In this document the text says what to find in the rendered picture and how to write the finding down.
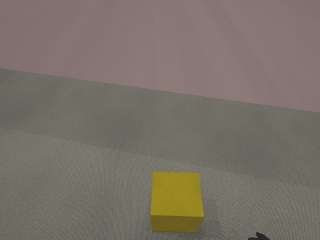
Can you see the carton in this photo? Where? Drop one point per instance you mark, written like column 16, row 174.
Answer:
column 176, row 202

